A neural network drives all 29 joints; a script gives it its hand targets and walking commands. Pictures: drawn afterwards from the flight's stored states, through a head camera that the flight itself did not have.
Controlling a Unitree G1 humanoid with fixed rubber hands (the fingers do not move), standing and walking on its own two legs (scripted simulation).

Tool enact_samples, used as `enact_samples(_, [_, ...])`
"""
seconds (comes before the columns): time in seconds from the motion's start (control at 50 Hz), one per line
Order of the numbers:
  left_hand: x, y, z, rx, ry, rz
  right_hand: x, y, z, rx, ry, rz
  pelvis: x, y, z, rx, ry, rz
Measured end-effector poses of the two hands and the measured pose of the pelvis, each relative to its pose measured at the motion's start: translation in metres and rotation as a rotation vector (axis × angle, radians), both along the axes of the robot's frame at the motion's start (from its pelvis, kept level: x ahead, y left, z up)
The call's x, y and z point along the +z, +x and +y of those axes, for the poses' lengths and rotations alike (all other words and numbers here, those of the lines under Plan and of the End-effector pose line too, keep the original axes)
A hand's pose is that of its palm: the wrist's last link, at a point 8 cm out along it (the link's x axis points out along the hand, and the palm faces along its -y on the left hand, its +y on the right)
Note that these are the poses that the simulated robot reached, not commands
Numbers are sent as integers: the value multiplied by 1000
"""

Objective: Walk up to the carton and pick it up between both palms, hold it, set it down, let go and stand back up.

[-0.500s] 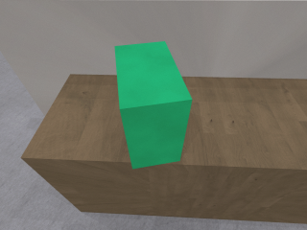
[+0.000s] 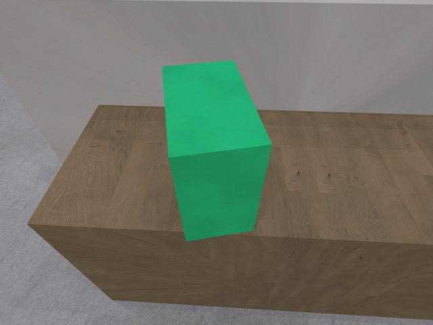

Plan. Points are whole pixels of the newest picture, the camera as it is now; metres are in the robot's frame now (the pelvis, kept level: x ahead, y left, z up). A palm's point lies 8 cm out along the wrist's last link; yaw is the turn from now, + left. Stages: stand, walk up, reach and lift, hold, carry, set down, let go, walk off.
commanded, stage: stand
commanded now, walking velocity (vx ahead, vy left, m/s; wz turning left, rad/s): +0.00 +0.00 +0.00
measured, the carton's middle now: (209, 151) +0.47 +0.03 +0.05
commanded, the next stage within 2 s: walk up in 0.42 s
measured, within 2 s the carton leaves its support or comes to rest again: neither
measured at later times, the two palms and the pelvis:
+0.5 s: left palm out of the picture +0.10 +0.30 -0.11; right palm out of the picture +0.09 -0.29 -0.12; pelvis +0.01 +0.00 +0.00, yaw +0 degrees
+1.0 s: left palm out of the picture +0.09 +0.29 -0.12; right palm out of the picture +0.08 -0.31 -0.11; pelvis +0.00 +0.00 +0.00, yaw -2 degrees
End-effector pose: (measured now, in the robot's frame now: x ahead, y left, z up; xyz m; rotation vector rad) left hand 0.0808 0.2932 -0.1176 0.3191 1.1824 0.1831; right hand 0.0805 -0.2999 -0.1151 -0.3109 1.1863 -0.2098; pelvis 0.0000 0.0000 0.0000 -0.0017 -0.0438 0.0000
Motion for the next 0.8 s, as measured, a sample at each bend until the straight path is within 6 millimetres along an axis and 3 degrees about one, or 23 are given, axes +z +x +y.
enact_samples(0.42, [7, 21, 8, -10, 16, -27, -1, 6, 5, -6, 2, 0, 1, 7, 3, -2, 4, -3])
enact_samples(0.64, [3, 20, 5, -10, 9, -5, -1, 5, 6, -6, 7, 2, 1, 8, 2, -7, 0, 9])
enact_samples(0.8, [0, 15, 5, 14, -5, 5, 1, 1, -4, -3, -24, 4, -2, 5, 0, -19, 0, 13])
